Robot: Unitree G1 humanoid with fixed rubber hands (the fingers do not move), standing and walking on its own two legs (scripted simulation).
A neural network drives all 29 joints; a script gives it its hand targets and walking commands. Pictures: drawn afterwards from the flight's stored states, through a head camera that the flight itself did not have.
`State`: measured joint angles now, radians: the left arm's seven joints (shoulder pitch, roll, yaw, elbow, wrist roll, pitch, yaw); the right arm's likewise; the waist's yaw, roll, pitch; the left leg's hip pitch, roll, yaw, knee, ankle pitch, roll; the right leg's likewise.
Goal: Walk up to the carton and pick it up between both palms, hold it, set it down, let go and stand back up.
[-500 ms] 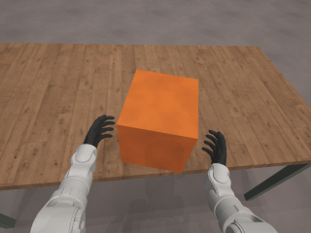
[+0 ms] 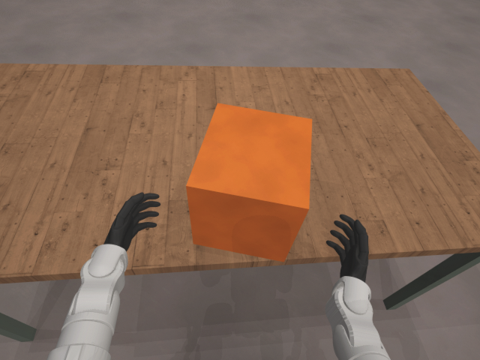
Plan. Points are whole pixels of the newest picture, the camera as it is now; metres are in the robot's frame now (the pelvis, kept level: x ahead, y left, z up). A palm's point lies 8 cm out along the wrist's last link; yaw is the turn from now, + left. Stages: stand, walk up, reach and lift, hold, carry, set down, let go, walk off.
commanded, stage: set down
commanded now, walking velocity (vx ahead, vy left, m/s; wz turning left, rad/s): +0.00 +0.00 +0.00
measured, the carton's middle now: (251, 183) +0.44 -0.05 +0.01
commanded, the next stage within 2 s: none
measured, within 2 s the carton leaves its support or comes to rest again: neither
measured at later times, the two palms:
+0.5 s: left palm (85, 286) +0.24 +0.23 +0.02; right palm (363, 309) +0.18 -0.19 +0.02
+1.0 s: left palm (78, 298) +0.23 +0.24 +0.01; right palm (360, 305) +0.18 -0.19 +0.01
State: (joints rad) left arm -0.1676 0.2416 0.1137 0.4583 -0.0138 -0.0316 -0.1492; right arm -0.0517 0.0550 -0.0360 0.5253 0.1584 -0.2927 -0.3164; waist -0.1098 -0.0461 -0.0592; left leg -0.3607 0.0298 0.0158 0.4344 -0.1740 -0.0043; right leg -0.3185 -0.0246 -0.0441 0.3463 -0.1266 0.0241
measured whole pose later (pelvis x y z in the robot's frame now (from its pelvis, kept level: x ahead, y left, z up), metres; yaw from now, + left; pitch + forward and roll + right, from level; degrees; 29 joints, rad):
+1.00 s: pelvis +0.03 +0.00 +0.00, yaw +0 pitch +2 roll -2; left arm 0.37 0.38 0.06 -0.04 -0.16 0.07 -0.13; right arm 0.45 0.00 0.05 -0.05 0.15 -0.04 -0.24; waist -0.05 -0.02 0.03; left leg -0.25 0.03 0.02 0.43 -0.22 0.00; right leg -0.20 -0.02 -0.04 0.32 -0.17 0.03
